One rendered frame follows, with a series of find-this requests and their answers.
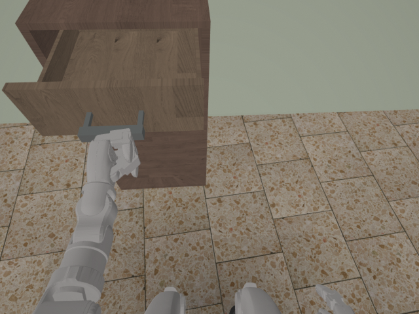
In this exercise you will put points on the robot left hand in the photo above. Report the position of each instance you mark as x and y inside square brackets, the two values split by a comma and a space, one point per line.
[101, 157]

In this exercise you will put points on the cabinet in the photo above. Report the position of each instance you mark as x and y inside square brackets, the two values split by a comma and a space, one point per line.
[168, 158]

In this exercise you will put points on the left robot forearm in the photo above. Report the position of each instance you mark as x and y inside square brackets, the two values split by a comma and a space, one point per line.
[80, 275]

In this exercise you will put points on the robot thigh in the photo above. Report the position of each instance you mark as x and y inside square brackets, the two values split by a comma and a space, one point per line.
[168, 302]
[252, 300]

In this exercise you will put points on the left robot thigh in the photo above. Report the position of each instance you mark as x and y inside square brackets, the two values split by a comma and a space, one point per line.
[168, 302]

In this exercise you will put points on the handle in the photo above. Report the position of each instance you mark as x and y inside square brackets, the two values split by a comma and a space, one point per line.
[87, 133]

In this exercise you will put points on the drawer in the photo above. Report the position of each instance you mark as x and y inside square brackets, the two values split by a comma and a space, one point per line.
[115, 73]

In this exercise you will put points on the left robot upper arm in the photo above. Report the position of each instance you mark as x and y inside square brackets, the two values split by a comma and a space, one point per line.
[69, 307]

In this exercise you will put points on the right robot thigh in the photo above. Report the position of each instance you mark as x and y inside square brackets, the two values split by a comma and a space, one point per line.
[252, 300]

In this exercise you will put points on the robot right hand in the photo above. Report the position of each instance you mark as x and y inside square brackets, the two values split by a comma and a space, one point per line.
[334, 301]

